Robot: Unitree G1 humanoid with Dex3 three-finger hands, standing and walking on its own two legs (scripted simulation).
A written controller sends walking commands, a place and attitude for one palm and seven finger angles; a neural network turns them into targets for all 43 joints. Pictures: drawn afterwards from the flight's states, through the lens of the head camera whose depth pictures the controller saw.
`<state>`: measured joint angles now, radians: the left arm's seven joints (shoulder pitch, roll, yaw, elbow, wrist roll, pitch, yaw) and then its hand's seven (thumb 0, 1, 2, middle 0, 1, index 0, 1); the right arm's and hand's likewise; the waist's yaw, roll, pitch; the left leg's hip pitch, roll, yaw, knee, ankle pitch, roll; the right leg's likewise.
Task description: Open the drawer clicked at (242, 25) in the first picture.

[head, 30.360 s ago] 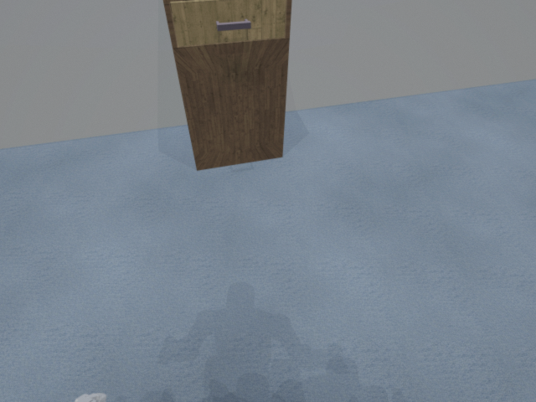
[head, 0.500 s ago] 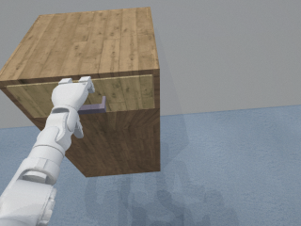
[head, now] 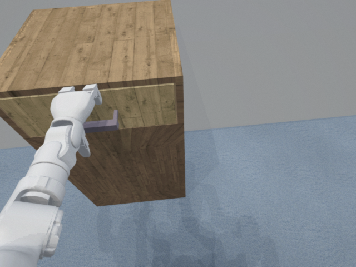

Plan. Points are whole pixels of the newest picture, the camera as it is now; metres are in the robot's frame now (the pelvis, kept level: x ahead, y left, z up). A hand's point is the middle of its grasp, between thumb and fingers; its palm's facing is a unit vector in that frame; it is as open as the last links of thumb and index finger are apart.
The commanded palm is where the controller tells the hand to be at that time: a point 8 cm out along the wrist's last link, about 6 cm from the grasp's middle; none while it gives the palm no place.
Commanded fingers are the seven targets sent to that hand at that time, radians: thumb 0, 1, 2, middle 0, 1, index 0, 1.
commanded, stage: lower the fingers behind the handle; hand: left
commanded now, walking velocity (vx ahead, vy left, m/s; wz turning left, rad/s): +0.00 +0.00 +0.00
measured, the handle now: (94, 121) +0.49 +0.24 +0.01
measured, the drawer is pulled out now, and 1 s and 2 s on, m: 0.00 0.00 0.00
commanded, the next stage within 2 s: lift the fingers back up to retry in 1.68 s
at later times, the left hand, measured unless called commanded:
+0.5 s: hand (80, 131) +0.44 +0.25 +0.04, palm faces -0.05 -0.03 -1.00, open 13.8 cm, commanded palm +0.42 +0.25 +0.10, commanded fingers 0.00 -0.50 0.30 -0.30 -1.20 -0.30 -1.20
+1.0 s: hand (81, 134) +0.44 +0.25 +0.02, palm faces -0.03 -0.01 -1.00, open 13.8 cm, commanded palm +0.42 +0.25 +0.06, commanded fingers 0.00 -0.50 0.30 -0.30 -1.20 -0.30 -1.20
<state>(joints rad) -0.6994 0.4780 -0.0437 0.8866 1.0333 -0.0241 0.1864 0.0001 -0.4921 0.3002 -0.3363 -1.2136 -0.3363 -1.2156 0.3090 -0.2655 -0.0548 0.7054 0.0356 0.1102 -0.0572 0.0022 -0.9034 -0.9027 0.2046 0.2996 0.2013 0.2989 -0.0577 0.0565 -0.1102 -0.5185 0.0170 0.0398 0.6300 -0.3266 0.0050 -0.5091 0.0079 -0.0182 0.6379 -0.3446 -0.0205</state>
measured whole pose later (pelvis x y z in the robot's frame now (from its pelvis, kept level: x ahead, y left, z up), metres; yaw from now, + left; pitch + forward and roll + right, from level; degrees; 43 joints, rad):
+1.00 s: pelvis -0.01 +0.02 -0.01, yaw -1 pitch +16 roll -1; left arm -0.71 0.46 -0.05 0.99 1.07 -0.01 0.31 0.00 -0.49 0.30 -0.30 -1.24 -0.32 -1.20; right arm 0.33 -0.24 -0.06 0.71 0.02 0.10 -0.03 0.00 -0.90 -0.90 0.21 0.30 0.20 0.30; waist -0.07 0.05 -0.14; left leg -0.67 0.02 0.04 0.76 -0.36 0.03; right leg -0.64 0.00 -0.01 0.73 -0.36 0.00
